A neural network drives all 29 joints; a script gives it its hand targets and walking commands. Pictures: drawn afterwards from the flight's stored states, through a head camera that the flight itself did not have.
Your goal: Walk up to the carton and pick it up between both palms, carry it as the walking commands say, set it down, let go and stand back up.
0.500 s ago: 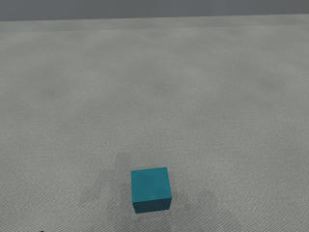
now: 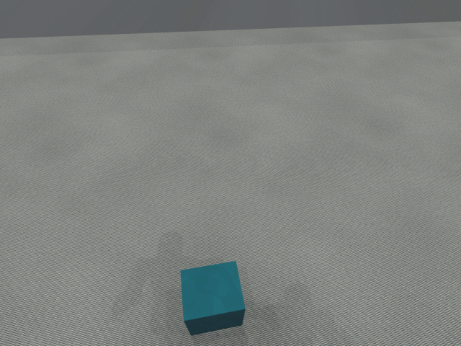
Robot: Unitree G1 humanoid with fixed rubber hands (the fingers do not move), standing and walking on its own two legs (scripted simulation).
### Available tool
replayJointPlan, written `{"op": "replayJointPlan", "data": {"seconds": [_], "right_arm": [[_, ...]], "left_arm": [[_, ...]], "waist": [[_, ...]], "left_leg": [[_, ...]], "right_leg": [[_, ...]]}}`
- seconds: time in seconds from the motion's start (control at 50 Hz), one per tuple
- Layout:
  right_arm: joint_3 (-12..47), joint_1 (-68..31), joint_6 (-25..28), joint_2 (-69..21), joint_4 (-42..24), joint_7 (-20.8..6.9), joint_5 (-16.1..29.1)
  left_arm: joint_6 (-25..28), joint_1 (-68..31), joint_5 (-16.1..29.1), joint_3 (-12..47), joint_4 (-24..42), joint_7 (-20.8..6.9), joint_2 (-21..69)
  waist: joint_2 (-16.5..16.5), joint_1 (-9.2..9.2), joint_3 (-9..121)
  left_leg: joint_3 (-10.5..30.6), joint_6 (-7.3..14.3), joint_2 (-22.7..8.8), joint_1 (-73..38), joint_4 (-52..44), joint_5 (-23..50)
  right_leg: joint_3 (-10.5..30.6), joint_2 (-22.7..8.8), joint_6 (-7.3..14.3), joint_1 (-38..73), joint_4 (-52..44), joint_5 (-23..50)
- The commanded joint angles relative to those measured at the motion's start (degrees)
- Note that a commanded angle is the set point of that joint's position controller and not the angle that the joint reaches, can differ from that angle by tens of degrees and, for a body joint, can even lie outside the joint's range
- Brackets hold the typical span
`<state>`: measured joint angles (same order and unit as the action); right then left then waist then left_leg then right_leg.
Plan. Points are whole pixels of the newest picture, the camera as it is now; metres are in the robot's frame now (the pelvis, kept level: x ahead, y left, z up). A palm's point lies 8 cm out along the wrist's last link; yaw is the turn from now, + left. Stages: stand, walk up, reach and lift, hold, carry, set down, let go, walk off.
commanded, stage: walk up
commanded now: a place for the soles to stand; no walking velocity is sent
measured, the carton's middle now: (212, 299) +0.38 +0.07 -0.64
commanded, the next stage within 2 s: none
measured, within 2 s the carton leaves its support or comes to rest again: neither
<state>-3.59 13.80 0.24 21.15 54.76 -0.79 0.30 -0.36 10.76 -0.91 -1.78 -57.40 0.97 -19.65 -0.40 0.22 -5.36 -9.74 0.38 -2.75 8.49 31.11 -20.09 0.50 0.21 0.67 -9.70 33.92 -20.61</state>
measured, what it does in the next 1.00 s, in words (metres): steps on the spot: left foot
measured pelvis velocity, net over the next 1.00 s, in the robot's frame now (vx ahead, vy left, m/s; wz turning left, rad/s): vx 0.02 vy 0.02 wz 0.17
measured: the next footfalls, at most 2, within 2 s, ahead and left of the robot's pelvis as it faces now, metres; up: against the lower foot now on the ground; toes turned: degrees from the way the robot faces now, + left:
left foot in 0.26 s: +0.09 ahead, +0.15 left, +0.00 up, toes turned -4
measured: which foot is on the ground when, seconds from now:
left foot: down 0.00-0.10, up 0.12-0.24, down 0.26-1.00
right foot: down 0.00-1.00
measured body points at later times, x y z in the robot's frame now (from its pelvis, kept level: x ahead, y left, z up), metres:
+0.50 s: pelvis +0.04 +0.02 +0.01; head +0.07 +0.01 +0.45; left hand +0.13 +0.33 -0.11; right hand +0.16 -0.27 -0.13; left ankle +0.05 +0.14 -0.73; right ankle -0.01 -0.11 -0.73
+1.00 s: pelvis +0.02 +0.02 +0.01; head +0.04 +0.02 +0.46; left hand +0.06 +0.33 -0.12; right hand +0.13 -0.26 -0.13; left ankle +0.05 +0.14 -0.73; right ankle -0.01 -0.11 -0.73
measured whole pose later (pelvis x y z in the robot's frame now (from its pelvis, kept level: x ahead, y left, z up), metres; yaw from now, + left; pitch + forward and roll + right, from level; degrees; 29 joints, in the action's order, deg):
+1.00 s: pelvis +0.02 +0.02 +0.01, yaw +10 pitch -2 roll -1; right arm -1.8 8.6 -0.1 19.0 62.4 0.8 1.0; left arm 0.3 6.8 0.1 -3.3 -61.7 0.2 -18.8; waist -0.9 1.0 -3.9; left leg 4.5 0.2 1.6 14.3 24.5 -8.6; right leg -6.7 -2.5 -1.3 -2.7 21.1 -16.7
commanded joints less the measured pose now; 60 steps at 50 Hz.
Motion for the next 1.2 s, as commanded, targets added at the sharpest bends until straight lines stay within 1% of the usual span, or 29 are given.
{"op": "replayJointPlan", "data": {"seconds": [0.0,0.02,0.04,0.06,0.08,0.1,0.12,0.14,0.16,0.18,0.2,0.22,0.24,0.26,0.28,0.3,0.32,0.34,0.36,0.38,0.4,0.44,0.5,0.7,0.74,0.96,1.1,1.14,1.18], "right_arm": [[-2.71,-0.74,0.49,12.82,-5.09,0.9,-0.03],[-2.38,-2.31,0.58,11.67,-5.83,0.81,0.01],[-2.01,-3.49,0.63,10.13,-6.35,0.73,0.06],[-1.78,-4.29,0.39,8.82,-6.78,0.84,-0.18],[-1.85,-5.51,-0.12,8.62,-7.34,1.11,-0.45],[-1.56,-6.05,-0.15,8.15,-8.26,1.37,-0.72],[-1.56,-5.52,0.1,7.84,-8.75,1.47,-0.88],[-1.65,-3.88,0.37,8.11,-8.66,1.51,-1.16],[-1.76,-2.57,0.56,8.29,-8.36,1.44,-1.35],[-1.62,-1.12,0.52,8.1,-6.82,1.42,-1.23],[-1.63,0.97,0.66,7.96,-5.48,1.5,-0.97],[-2.59,3.71,0.81,10.37,-4.14,1.91,-0.8],[-3.45,3.87,0.92,14.19,-4.49,2.35,-0.64],[-2.89,2.96,0.98,15.18,-5.94,2.51,-0.31],[-2.17,0.94,0.97,13.86,-6.56,2.53,-0.37],[-2.15,-1.11,0.88,14.07,-7.25,2.52,-0.42],[-2.01,-3.76,0.45,13.78,-7.8,2.5,-0.45],[-1.59,-6.85,0.08,13.2,-7.9,2.36,0.22],[-0.71,-7.51,0.31,10.64,-7.03,1.8,1.21],[-0.62,-6.19,0.49,9.86,-5.53,1.6,1.66],[-1.08,-5.24,0.45,11.29,-3.97,1.73,1.63],[-0.68,-5.58,0.84,10.45,-2.52,1.86,1.29],[-0.59,-5.91,1.14,10.11,-0.63,1.97,0.83],[-0.44,-7.72,0.78,9.96,3.2,2.11,0.83],[-0.41,-7.68,0.87,9.88,3.5,2.12,0.85],[-0.65,-6.88,0.8,10.07,3.66,2.31,0.68],[-0.73,-5.93,0.56,10.05,3.26,2.37,0.6],[-0.72,-5.79,0.47,10.12,3.12,2.37,0.61],[-0.75,-5.83,0.38,10.21,2.9,2.32,0.56]], "left_arm": [[1.87,-1.73,-0.05,-2.45,5.62,0.86,-11.34],[2.01,0.0,0.18,-3.08,4.89,0.99,-12.94],[2.01,3.09,0.78,-3.68,3.85,1.3,-14.73],[1.82,4.97,0.85,-4.31,3.45,1.72,-16.47],[1.8,5.47,-0.24,-4.71,3.95,1.86,-16.96],[1.62,5.17,-0.74,-4.76,5.26,2.01,-17.01],[1.49,4.28,-0.57,-4.5,6.18,2.18,-16.64],[1.36,2.91,-0.52,-4.19,6.88,2.26,-15.97],[1.29,0.64,-0.52,-3.83,7.95,2.11,-15.16],[1.11,-3.71,-0.16,-3.24,8.98,1.89,-14.47],[0.77,-7.1,0.45,-2.89,9.83,1.48,-14.22],[0.9,-8.64,1.14,-2.46,10.48,0.98,-13.29],[1.03,-6.86,1.57,-1.55,10.85,0.45,-10.93],[0.25,-6.04,2.09,-2.2,10.69,0.5,-11.11],[-0.39,-5.75,1.86,-2.76,10.0,0.85,-11.46],[-0.31,-4.93,1.84,-2.85,9.23,0.93,-11.87],[0.2,-3.24,1.95,-2.64,7.76,0.91,-11.61],[0.82,-1.22,1.85,-2.41,5.93,0.79,-12.11],[1.35,-2.25,1.21,-2.54,5.22,0.78,-14.24],[1.67,-6.53,1.32,-2.89,5.54,0.49,-15.82],[1.8,-9.21,1.21,-3.01,5.78,0.13,-15.42],[2.14,-7.39,1.16,-2.59,4.65,0.07,-13.31],[2.08,-6.85,1.42,-2.67,3.01,0.19,-12.39],[1.78,-8.06,1.27,-3.21,0.77,0.0,-12.11],[1.87,-7.97,1.2,-3.35,0.5,-0.06,-12.12],[1.87,-5.42,1.0,-4.02,-0.16,-0.08,-11.53],[1.86,-3.96,0.94,-4.32,0.07,-0.15,-11.56],[1.85,-3.49,0.89,-4.37,0.18,-0.16,-11.53],[1.83,-3.33,0.84,-4.46,0.45,-0.14,-11.77]], "waist": [[-5.5,-0.24,5.05],[-2.3,-1.41,5.28],[2.26,-2.72,6.58],[6.28,-3.87,5.64],[7.95,-4.78,3.36],[6.53,-5.23,1.31],[6.07,-4.95,-0.11],[6.48,-3.97,-0.44],[7.58,-2.85,0.26],[6.96,-0.7,1.35],[5.49,1.97,3.01],[0.79,4.19,7.25],[-6.29,4.12,10.83],[-8.51,4.5,11.24],[-7.92,3.58,9.22],[-8.35,2.61,8.58],[-8.58,0.99,8.14],[-7.74,-0.61,7.68],[-3.28,-0.55,8.16],[2.04,1.18,7.46],[1.71,1.96,5.96],[0.48,1.12,8.33],[2.05,0.78,10.08],[0.02,0.96,7.29],[0.3,0.95,7.41],[-1.83,0.46,6.84],[-1.92,0.43,6.0],[-0.98,0.28,5.8],[-1.11,0.37,5.45]], "left_leg": [[11.37,8.51,-13.37,-4.81,-2.88,31.74],[6.94,5.39,-9.11,1.14,2.33,32.32],[4.37,2.64,-4.51,7.45,7.89,27.33],[4.43,1.73,-0.77,14.13,12.16,7.92],[8.01,2.23,1.2,20.15,18.07,-13.83],[12.83,2.79,1.63,23.38,20.37,-17.67],[14.46,2.52,0.5,25.53,18.8,-14.96],[13.62,2.02,-0.72,24.55,14.27,-10.51],[12.1,1.68,-1.47,20.67,9.16,-5.95],[10.26,1.45,-0.77,12.27,2.88,-1.28],[8.23,1.34,0.14,2.71,-4.97,10.18],[10.45,2.15,-1.46,-7.99,-6.98,26.49],[19.22,5.95,-9.19,-10.34,-7.94,35.54],[27.73,13.15,-15.5,-7.2,-7.73,41.3],[30.94,15.42,-17.97,-4.83,-7.3,41.95],[29.37,14.69,-17.29,-5.57,-6.65,42.02],[25.63,12.08,-14.91,-5.29,-5.42,43.76],[21.11,8.13,-12.1,-0.39,-3.86,42.68],[17.51,3.72,-8.1,3.03,-1.99,35.54],[14.06,1.33,-3.81,0.74,-2.6,29.82],[13.67,1.36,-3.6,-1.26,-4.15,28.57],[14.51,2.13,-4.79,-3.46,-4.66,34.04],[14.3,2.38,-5.11,-3.93,-4.94,36.32],[16.42,2.54,-4.12,-0.75,-7.8,29.58],[16.96,2.65,-3.96,-0.35,-8.19,28.78],[20.83,3.21,-3.49,3.31,-10.34,23.07],[22.74,3.26,-2.85,4.89,-10.72,19.35],[22.83,3.18,-2.54,4.87,-10.24,19.25],[22.78,3.02,-2.12,5.27,-9.83,18.47]], "right_leg": [[1.14,-2.87,1.19,-2.18,-6.63,12.48],[4.33,-5.13,2.26,5.25,-7.92,23.23],[10.32,-9.03,4.57,11.45,-8.96,30.61],[15.43,-13.84,8.76,15.61,-9.62,36.85],[20.1,-18.69,13.32,16.07,-10.8,40.58],[19.56,-20.56,15.2,15.66,-10.58,43.48],[16.59,-20.34,14.53,17.23,-9.97,46.4],[13.44,-19.13,12.09,17.29,-9.94,45.39],[10.39,-17.27,9.7,15.08,-9.87,41.67],[5.97,-14.37,7.12,9.49,-8.12,39.93],[1.31,-11.8,4.28,3.65,-4.96,37.21],[-1.52,-9.01,1.15,-1.75,-0.3,31.66],[-4.03,-3.93,-1.94,-4.69,6.59,19.43],[-1.58,-0.04,-2.44,-5.6,9.8,-7.11],[1.74,-1.98,-1.84,-6.09,9.03,-17.43],[2.7,-2.81,-1.59,-6.68,5.15,-15.39],[2.14,-3.32,-1.46,-4.75,-3.66,-8.46],[1.1,-3.67,-1.33,1.57,-13.01,4.88],[4.86,-7.3,-0.74,5.42,-16.24,14.27],[6.64,-9.91,0.36,2.04,-16.05,17.01],[4.38,-9.52,1.03,0.39,-13.64,18.45],[1.85,-8.49,-0.03,3.75,-14.12,22.88],[-0.07,-8.32,-0.53,6.17,-14.34,25.83],[-1.84,-8.64,0.33,5.06,-16.9,14.13],[-2.03,-8.72,0.46,5.29,-17.22,12.85],[-2.65,-8.02,0.92,6.14,-17.03,6.54],[-2.69,-7.85,1.27,5.52,-16.85,4.05],[-2.73,-8.02,1.54,5.22,-16.97,3.9],[-2.74,-8.25,1.81,4.65,-16.89,3.18]]}}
